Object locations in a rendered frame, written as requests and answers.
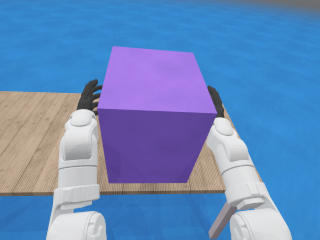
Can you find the table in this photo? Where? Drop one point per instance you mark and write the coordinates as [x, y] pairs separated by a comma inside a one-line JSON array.
[[32, 125]]

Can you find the right robot forearm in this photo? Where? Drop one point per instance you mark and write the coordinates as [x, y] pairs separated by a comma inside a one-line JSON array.
[[243, 187]]

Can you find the left robot hand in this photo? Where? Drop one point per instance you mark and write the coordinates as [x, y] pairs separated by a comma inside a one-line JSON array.
[[87, 96]]

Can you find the carton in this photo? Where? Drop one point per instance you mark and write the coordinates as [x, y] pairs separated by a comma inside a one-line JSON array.
[[155, 113]]

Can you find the right robot hand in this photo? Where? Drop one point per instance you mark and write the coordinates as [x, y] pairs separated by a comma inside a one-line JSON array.
[[216, 101]]

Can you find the robot right upper arm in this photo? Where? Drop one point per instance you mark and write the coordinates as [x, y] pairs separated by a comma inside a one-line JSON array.
[[258, 224]]

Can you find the left robot forearm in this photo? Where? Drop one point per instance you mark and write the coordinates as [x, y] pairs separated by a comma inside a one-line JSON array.
[[78, 161]]

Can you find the robot left upper arm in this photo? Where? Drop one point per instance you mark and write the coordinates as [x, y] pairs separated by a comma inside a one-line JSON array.
[[89, 225]]

